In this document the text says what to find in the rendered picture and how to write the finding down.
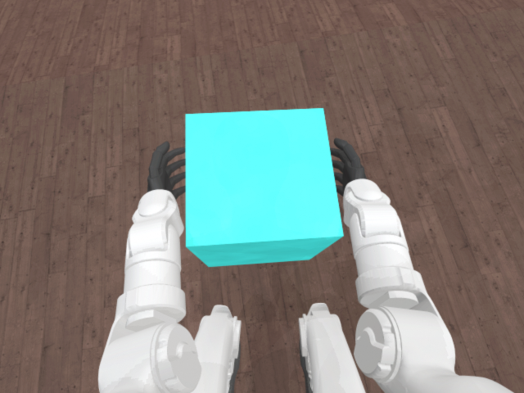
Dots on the right robot forearm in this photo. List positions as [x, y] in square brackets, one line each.
[385, 271]

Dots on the right robot hand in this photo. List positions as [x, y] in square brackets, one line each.
[349, 165]

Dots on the right robot thigh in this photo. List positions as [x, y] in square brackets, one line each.
[322, 341]

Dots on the robot right upper arm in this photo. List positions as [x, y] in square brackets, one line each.
[411, 351]

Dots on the left robot thigh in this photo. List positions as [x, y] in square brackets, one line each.
[217, 344]

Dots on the left robot forearm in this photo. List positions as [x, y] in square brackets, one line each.
[152, 283]

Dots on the left robot hand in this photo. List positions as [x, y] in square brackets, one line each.
[159, 171]

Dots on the robot left upper arm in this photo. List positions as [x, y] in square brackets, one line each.
[158, 359]

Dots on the robot thigh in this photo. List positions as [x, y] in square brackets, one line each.
[217, 344]
[322, 341]

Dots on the carton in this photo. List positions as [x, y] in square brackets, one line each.
[260, 187]

